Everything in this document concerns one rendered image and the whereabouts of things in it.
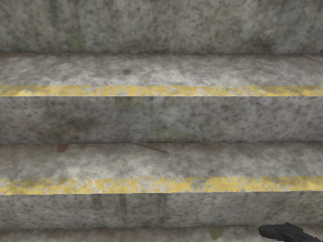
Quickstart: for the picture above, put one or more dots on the right robot hand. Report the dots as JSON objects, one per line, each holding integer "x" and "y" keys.
{"x": 286, "y": 232}

